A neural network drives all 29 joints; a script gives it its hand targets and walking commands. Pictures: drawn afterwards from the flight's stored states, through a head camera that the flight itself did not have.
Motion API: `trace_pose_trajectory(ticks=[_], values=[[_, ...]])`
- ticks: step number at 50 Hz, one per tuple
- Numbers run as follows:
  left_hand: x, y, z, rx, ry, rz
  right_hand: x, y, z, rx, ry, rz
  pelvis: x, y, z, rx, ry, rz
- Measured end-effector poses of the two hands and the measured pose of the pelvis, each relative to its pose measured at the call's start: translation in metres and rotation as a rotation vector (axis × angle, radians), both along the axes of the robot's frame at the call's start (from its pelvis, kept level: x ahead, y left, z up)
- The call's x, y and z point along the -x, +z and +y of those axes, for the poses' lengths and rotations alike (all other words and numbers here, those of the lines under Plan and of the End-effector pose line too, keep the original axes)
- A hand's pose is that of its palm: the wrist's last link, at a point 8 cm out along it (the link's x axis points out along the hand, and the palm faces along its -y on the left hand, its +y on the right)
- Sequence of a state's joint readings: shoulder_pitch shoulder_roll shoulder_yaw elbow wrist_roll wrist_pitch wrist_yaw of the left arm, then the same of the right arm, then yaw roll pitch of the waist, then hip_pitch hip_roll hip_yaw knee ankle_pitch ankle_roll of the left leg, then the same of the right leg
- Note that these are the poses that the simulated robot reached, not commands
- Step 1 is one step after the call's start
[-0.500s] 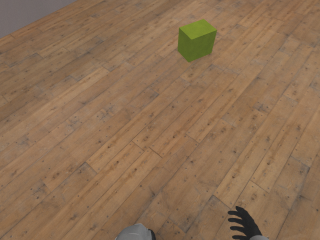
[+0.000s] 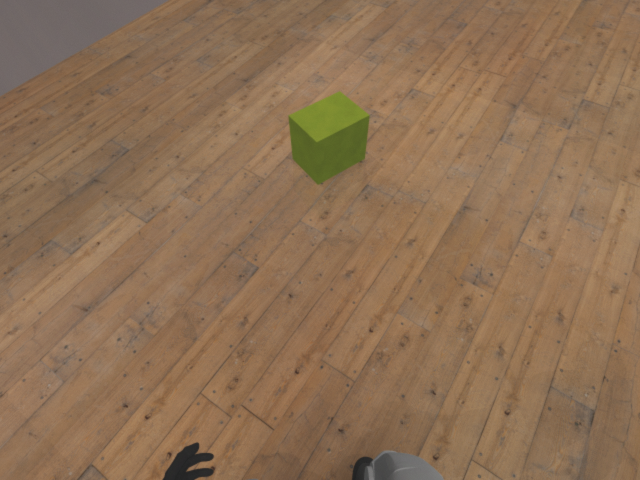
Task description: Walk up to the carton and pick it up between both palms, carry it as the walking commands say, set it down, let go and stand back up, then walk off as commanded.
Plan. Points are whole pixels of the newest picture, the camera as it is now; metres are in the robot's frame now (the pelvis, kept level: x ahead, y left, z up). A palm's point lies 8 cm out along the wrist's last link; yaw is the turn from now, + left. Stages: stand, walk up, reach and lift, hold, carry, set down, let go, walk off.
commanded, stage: walk up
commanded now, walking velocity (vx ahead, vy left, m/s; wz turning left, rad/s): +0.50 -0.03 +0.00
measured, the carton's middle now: (328, 138) +1.35 -0.13 -0.65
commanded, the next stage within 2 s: none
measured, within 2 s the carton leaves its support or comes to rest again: neither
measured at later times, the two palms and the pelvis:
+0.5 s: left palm out of the picture +0.13 +0.24 -0.14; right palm (415, 286) +0.39 -0.17 -0.12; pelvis +0.25 +0.06 -0.01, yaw -3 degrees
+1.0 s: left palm (211, 193) +0.65 +0.19 -0.14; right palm (444, 325) +0.32 -0.20 -0.13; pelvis +0.49 -0.02 -0.01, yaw -2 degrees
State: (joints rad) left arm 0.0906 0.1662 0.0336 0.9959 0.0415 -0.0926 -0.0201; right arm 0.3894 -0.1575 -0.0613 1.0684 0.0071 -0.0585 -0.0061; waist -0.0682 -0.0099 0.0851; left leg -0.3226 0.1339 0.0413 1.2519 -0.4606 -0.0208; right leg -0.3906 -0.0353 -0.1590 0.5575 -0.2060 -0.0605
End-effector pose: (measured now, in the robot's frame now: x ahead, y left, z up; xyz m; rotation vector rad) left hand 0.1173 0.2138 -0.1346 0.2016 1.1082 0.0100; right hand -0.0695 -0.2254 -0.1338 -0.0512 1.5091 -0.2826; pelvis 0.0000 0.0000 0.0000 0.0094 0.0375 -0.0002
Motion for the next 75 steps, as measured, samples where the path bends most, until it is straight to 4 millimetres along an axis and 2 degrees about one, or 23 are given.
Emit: trace_pose_trajectory(ticks=[4,7,9,12,17,23,26,30,33,37,41,44,47,50,52,55,57,60,63,65,67,70,75], values=[[0.035,0.021,0.019,-0.066,0.165,0.069,-0.127,0.006,-0.019,-0.003,0.122,-0.204,-0.039,0.015,-0.006,-0.026,-0.004,-0.029],[0.065,0.030,0.026,-0.094,0.212,0.188,-0.213,0.016,-0.023,0.003,0.178,-0.356,-0.065,0.020,-0.005,-0.029,-0.024,-0.047],[0.083,0.033,0.027,-0.097,0.236,0.268,-0.259,0.022,-0.020,0.001,0.200,-0.429,-0.082,0.022,-0.002,-0.026,-0.029,-0.055],[0.096,0.035,0.022,-0.080,0.274,0.360,-0.311,0.028,-0.009,-0.013,0.235,-0.482,-0.109,0.021,0.003,-0.016,-0.027,-0.059],[0.082,0.026,0.009,-0.013,0.312,0.459,-0.378,0.027,0.019,-0.029,0.294,-0.474,-0.159,0.015,0.017,0.008,-0.031,-0.040],[0.021,-0.001,0.016,0.069,0.294,0.548,-0.453,0.013,0.055,0.008,0.317,-0.482,-0.229,-0.006,0.049,0.029,-0.041,0.002],[-0.040,-0.009,0.038,0.070,0.252,0.496,-0.453,0.016,0.059,0.041,0.274,-0.447,-0.257,-0.002,0.059,0.043,-0.045,-0.016],[-0.144,-0.008,0.069,0.039,0.170,0.337,-0.415,0.030,0.051,0.085,0.165,-0.306,-0.297,0.013,0.063,0.070,-0.044,-0.030],[-0.224,-0.002,0.083,0.018,0.120,0.210,-0.383,0.036,0.047,0.098,0.088,-0.199,-0.323,0.020,0.062,0.081,-0.033,-0.048],[-0.316,0.008,0.082,0.008,0.062,0.077,-0.347,0.038,0.051,0.078,0.007,-0.063,-0.356,0.022,0.054,0.079,-0.032,-0.061],[-0.391,0.016,0.061,0.017,0.006,0.001,-0.332,0.036,0.058,0.032,-0.054,0.050,-0.390,0.019,0.041,0.067,-0.028,-0.057],[-0.439,0.016,0.037,0.021,-0.037,-0.024,-0.339,0.031,0.058,-0.008,-0.090,0.108,-0.417,0.014,0.025,0.046,-0.026,-0.046],[-0.484,0.010,0.008,0.019,-0.076,-0.028,-0.359,0.023,0.049,-0.038,-0.119,0.148,-0.449,0.005,0.004,0.024,-0.027,-0.023],[-0.528,-0.002,-0.023,0.006,-0.094,-0.035,-0.389,0.008,0.027,-0.059,-0.127,0.185,-0.486,-0.009,-0.021,0.012,-0.026,0.007],[-0.548,-0.005,-0.043,0.001,-0.094,-0.031,-0.420,0.001,0.005,-0.065,-0.110,0.192,-0.505,-0.012,-0.037,0.043,-0.030,0.016],[-0.549,0.000,-0.059,-0.001,-0.040,-0.027,-0.491,0.003,-0.032,-0.043,-0.036,0.103,-0.529,-0.001,-0.057,-0.004,-0.003,0.014],[-0.533,0.008,-0.062,-0.010,0.035,0.004,-0.547,0.005,-0.059,-0.022,0.031,0.022,-0.548,0.008,-0.065,-0.026,0.004,0.006],[-0.507,0.025,-0.050,-0.069,0.149,0.046,-0.635,0.008,-0.092,0.012,0.116,-0.116,-0.574,0.018,-0.072,-0.048,-0.014,-0.009],[-0.472,0.036,-0.043,-0.110,0.194,0.172,-0.716,0.011,-0.109,0.034,0.157,-0.257,-0.597,0.023,-0.074,-0.058,-0.040,-0.031],[-0.449,0.043,-0.043,-0.125,0.218,0.259,-0.758,0.013,-0.111,0.026,0.168,-0.329,-0.612,0.024,-0.073,-0.059,-0.048,-0.041],[-0.433,0.048,-0.047,-0.130,0.247,0.334,-0.790,0.013,-0.106,0.002,0.182,-0.369,-0.627,0.025,-0.071,-0.059,-0.048,-0.045],[-0.420,0.052,-0.056,-0.118,0.284,0.418,-0.823,0.010,-0.089,-0.045,0.204,-0.378,-0.650,0.024,-0.067,-0.058,-0.050,-0.044],[-0.431,0.051,-0.071,-0.066,0.315,0.501,-0.861,0.002,-0.053,-0.107,0.225,-0.337,-0.688,0.021,-0.054,-0.049,-0.052,-0.027]])
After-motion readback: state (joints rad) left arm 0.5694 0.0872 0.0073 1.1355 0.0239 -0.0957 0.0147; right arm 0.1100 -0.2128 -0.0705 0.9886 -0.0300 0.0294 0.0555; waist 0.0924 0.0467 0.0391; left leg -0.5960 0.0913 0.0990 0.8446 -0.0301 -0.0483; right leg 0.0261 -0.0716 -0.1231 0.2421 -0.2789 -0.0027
